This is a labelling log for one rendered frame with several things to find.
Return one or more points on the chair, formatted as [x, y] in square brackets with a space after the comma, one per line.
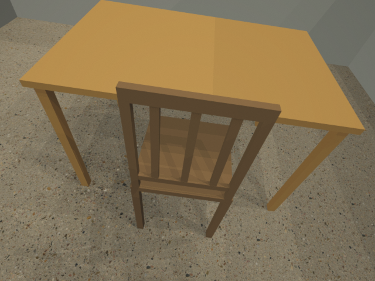
[189, 158]

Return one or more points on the table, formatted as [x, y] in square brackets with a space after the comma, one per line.
[183, 51]

